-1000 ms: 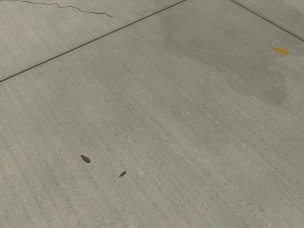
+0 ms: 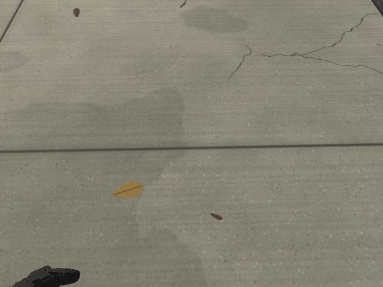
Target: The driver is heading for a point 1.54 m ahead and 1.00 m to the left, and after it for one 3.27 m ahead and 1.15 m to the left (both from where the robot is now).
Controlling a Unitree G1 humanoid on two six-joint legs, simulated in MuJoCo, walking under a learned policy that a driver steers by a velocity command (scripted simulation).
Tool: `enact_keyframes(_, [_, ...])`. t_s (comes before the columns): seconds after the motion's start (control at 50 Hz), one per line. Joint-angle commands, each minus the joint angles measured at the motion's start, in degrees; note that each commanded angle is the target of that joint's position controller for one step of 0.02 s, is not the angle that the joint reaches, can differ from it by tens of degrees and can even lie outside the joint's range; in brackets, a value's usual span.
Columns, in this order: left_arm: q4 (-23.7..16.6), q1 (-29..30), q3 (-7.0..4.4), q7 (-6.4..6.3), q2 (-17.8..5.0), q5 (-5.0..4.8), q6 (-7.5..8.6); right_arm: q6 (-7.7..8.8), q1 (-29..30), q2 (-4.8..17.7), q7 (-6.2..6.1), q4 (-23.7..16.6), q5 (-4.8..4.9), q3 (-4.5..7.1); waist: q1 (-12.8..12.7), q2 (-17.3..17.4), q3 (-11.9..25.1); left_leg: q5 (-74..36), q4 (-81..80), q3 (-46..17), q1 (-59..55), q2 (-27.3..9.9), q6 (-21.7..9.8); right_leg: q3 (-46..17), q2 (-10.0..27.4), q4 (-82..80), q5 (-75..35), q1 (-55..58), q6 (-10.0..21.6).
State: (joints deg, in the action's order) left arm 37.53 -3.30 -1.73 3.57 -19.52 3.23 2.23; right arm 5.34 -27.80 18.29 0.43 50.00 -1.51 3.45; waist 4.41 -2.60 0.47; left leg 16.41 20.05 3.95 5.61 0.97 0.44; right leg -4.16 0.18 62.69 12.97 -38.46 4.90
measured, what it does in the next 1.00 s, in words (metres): walks ahead, turning left: right foot, then left foot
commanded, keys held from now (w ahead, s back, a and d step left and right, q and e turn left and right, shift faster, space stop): w+q+shift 1.00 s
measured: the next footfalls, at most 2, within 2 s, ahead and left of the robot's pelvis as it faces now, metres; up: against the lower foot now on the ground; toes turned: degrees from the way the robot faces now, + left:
right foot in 0.18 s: +0.35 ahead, -0.11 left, +0.00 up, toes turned +5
left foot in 0.60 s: +0.72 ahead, +0.17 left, +0.00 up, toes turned +30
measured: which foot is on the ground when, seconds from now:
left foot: down 0.00-0.18, up 0.20-0.58, down 0.60-1.00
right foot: up 0.00-0.16, down 0.18-0.60, up 0.62-1.00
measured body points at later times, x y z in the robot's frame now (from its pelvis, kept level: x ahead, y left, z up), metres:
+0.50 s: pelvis +0.45 +0.02 -0.02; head +0.47 +0.03 +0.43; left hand +0.31 +0.29 -0.14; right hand +0.75 -0.15 -0.09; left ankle +0.60 +0.18 -0.68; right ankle +0.31 -0.12 -0.74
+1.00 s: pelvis +0.88 +0.22 -0.02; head +0.91 +0.24 +0.43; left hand +0.93 +0.56 -0.06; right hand +1.09 -0.02 -0.13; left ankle +0.68 +0.15 -0.74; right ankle +1.12 +0.23 -0.73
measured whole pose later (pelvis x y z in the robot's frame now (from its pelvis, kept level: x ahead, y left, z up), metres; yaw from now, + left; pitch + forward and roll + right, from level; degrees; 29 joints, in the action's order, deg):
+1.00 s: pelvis +0.88 +0.22 -0.02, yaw +48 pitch +2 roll +0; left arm 32.1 1.4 1.9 0.7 -15.8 1.5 3.8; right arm 3.0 -26.0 20.3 0.9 46.0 -0.2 5.2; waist 7.7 0.6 -1.5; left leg 26.0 22.9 -16.8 -4.3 9.1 -7.8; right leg -4.7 3.5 30.5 2.9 -33.2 -2.1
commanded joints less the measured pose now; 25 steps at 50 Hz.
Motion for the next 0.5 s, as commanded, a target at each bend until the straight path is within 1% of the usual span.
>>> enact_keyframes(0.02, [-6.8, 5.9, 1.85, 1.37, -0.4, 0.01, 1.32, 1.54, 5.8, 4.3, 0.56, -4.1, 1.02, 0.16, -5.2, 5.7, -7.0, -9.5, -17.1, -12.4, 9.0, -10.6, -9.8, 3.5, 3.6, -17.1, -9.4, 2.1, -1.8])
enact_keyframes(0.04, [-7.0, 7.4, 2.36, 1.83, 0.4, -0.46, 1.62, 1.62, 5.2, 5.8, 0.71, -4.0, 1.27, 0.49, -4.6, 5.7, -7.0, -14.7, -19.3, -11.1, 13.0, -10.4, -9.7, 5.8, 2.3, -20.8, -11.5, 10.0, -1.9])
enact_keyframes(0.06, [-6.9, 7.8, 2.43, 1.86, 0.4, -0.84, 1.76, 1.69, 4.3, 7.9, 0.88, -3.7, 1.37, 1.01, -4.5, 6.2, -6.8, -19.8, -20.0, -11.1, 13.3, -11.4, -9.9, 6.5, 1.5, -22.2, -12.2, 14.8, -1.8])
enact_keyframes(0.08, [-6.6, 7.5, 2.16, 1.46, -0.6, -1.00, 1.80, 1.59, 3.5, 9.5, 1.00, -3.3, 1.38, 1.40, -4.8, 6.0, -6.4, -24.9, -18.8, -10.9, 10.5, -12.1, -9.9, 6.5, 1.0, -24.0, -11.9, 16.5, -1.6])
enact_keyframes(0.1, [-6.1, 6.7, 1.68, 0.74, -1.8, -0.95, 1.91, 1.45, 2.5, 10.4, 1.02, -2.8, 1.41, 1.53, -5.3, 5.9, -5.0, -34.0, -15.0, -10.2, 6.4, -12.3, -9.5, 6.6, -0.1, -26.2, -10.3, 18.4, -1.3])
enact_keyframes(0.12, [-5.0, 3.3, 0.90, -0.20, -3.2, -0.68, 2.10, 1.29, 1.3, 11.2, 0.91, -2.1, 1.40, 1.62, -7.0, 6.1, -1.6, -45.3, -7.5, -9.1, 2.6, -12.0, -8.8, 6.5, -1.7, -27.8, -6.8, 23.0, -0.8])
enact_keyframes(0.14, [-2.2, -5.4, 0.01, -1.18, -4.5, -0.27, 2.36, 0.88, 1.0, 11.9, 0.67, -1.6, 1.43, 1.76, -11.2, 6.0, 3.9, -50.7, 5.0, -7.9, 2.7, -10.6, -8.0, 7.0, -3.6, -29.8, -4.4, 33.3, -0.3])
enact_keyframes(0.16, [0.5, -14.8, -1.16, -2.33, -6.7, 0.42, 2.59, 0.76, 1.5, 11.4, 0.60, -1.9, 1.67, 1.62, -15.9, 6.0, 9.0, -42.7, 20.1, -7.5, 10.8, -8.0, -7.2, 4.4, -0.2, -29.8, -3.0, 46.9, 0.1])
enact_keyframes(0.18, [1.6, -24.1, -2.67, -3.65, -11.6, 1.78, 2.89, 0.81, 1.3, 4.8, 0.59, -3.8, 1.07, 0.21, -17.3, -3.3, 17.1, -11.8, 41.1, -6.2, 21.4, -3.7, -7.0, -11.9, 15.3, -32.0, 17.0, 58.4, 0.8])
enact_keyframes(0.2, [0.8, -23.7, -3.26, -4.01, -14.4, 1.87, 2.42, 0.51, -3.2, -0.4, 0.52, -6.6, 3.55, -0.74, -12.6, -13.5, 25.0, 10.2, 58.0, -8.2, 33.6, 0.9, -6.7, -40.0, 27.9, -44.0, 31.9, 63.4, 4.5])
enact_keyframes(0.22, [0.8, -18.7, -3.18, -4.08, -10.7, 0.50, 1.90, -0.27, 1.3, 3.7, 0.23, -6.7, 2.61, -0.02, -11.6, -7.6, 17.1, 4.5, 61.4, -8.4, 39.8, -2.1, -7.1, -39.6, 25.3, -48.4, 35.1, 56.3, 5.5])
enact_keyframes(0.24, [1.0, -14.6, -1.97, -4.00, -5.5, -0.19, 2.41, -0.79, 6.0, 4.0, 0.53, -6.9, 1.72, 0.14, -10.3, -3.1, 7.3, 0.2, 58.5, -8.0, 41.4, -4.6, -7.0, -28.6, 22.3, -47.5, 26.1, 48.2, 5.0])
enact_keyframes(0.26, [1.9, -12.9, -1.58, -3.72, -3.2, -0.27, 2.87, -1.29, 7.1, 2.9, 1.04, -6.6, 1.54, 0.00, -8.4, -1.2, 2.6, -1.4, 55.9, -7.8, 39.4, -6.2, -6.3, -21.0, 19.7, -48.6, 15.3, 41.5, 4.3])
enact_keyframes(0.28, [2.7, -12.2, -1.24, -3.77, -1.7, -0.58, 3.26, -2.19, 7.0, 2.1, 1.52, -6.1, 0.98, 0.07, -6.4, -1.4, 0.3, -1.7, 54.1, -8.2, 36.9, -7.3, -5.8, -14.5, 17.2, -50.0, 9.0, 36.7, 2.8])
enact_keyframes(0.3, [3.6, -12.6, -1.13, -3.80, -1.3, -1.10, 3.80, -3.33, 5.9, 0.8, 2.03, -6.1, 0.40, -0.03, -4.7, -3.5, -0.6, -1.6, 53.3, -8.1, 35.4, -8.0, -5.1, -10.6, 17.2, -51.2, 6.0, 33.8, 2.6])
enact_keyframes(0.32, [4.8, -13.1, -1.02, -3.57, -0.3, -1.72, 4.45, -4.30, 7.8, 0.0, 2.34, -6.8, 0.15, -0.11, -4.0, -2.7, -2.2, -1.8, 52.6, -7.9, 36.4, -9.0, -4.7, -7.2, 16.8, -52.5, 2.4, 32.7, 2.1])
enact_keyframes(0.34, [5.7, -13.8, -1.02, -3.43, 0.1, -2.29, 5.00, -4.92, 10.5, -0.5, 2.67, -8.1, -0.05, -0.15, -3.7, -2.2, -3.7, -3.0, 51.8, -7.6, 38.5, -9.4, -4.5, -3.8, 16.4, -53.8, -1.4, 32.7, 1.8])
enact_keyframes(0.36, [6.4, -14.2, -1.01, -3.37, 0.5, -2.43, 5.31, -5.31, 12.6, -0.7, 3.01, -8.8, -0.18, -0.21, -3.6, -1.1, -4.3, -5.4, 51.5, -6.8, 40.3, -9.3, -4.4, 0.2, 15.5, -54.8, -5.1, 33.3, 1.3])
enact_keyframes(0.38, [6.9, -14.4, -1.00, -3.28, 0.4, -2.38, 5.69, -5.30, 15.5, -1.2, 3.41, -10.6, -0.31, -0.57, -3.2, -1.9, -5.3, -8.5, 49.0, -6.0, 40.8, -9.6, -4.4, 3.9, 15.2, -55.3, -10.6, 32.4, 1.2])
enact_keyframes(0.4, [7.4, -13.7, -0.93, -3.28, 0.8, -2.24, 5.94, -5.19, 18.0, -1.3, 3.75, -11.8, -0.16, -0.83, -2.7, -2.1, -6.3, -11.9, 46.0, -4.9, 40.6, -9.3, -4.6, 8.3, 13.5, -55.7, -14.8, 31.7, 0.5])
enact_keyframes(0.42, [7.7, -13.2, -0.99, -3.37, 0.6, -2.15, 6.14, -5.08, 20.2, -1.1, 4.09, -12.9, 0.01, -1.06, -2.4, -2.0, -7.0, -15.4, 41.6, -3.8, 39.1, -8.8, -5.0, 11.9, 12.1, -56.2, -17.2, 30.8, -0.2])
enact_keyframes(0.44, [7.8, -13.0, -1.15, -3.53, -0.1, -2.09, 6.19, -4.99, 22.3, -0.6, 4.53, -13.5, 0.20, -1.25, -2.4, -0.5, -7.3, -18.3, 36.2, -1.4, 36.3, -7.8, -5.7, 15.0, 10.7, -57.3, -19.2, 30.4, -0.9])
enact_keyframes(0.46, [8.2, -13.5, -1.34, -3.77, -1.3, -2.11, 6.21, -4.90, 24.3, -0.4, 5.06, -14.2, 0.16, -1.53, -2.5, 0.6, -8.1, -20.7, 30.6, 0.9, 33.2, -6.8, -6.7, 17.6, 10.3, -58.2, -22.5, 30.4, -1.5])
enact_keyframes(0.48, [8.7, -14.9, -1.51, -4.02, -2.4, -2.22, 6.20, -4.77, 26.5, -0.5, 5.47, -14.7, 0.13, -1.76, -3.2, 1.6, -8.5, -22.3, 26.1, 3.7, 30.0, -5.1, -7.8, 19.3, 10.2, -58.1, -29.3, 31.4, -2.1])
enact_keyframes(0.5, [9.1, -16.4, -1.72, -4.26, -3.9, -2.20, 6.10, -4.67, 26.9, 0.0, 5.58, -14.8, 0.18, -1.77, -3.1, 1.7, -7.7, -22.6, 23.6, 6.2, 26.7, -2.6, -8.8, 20.3, 10.4, -55.7, -42.6, 34.1, -2.7])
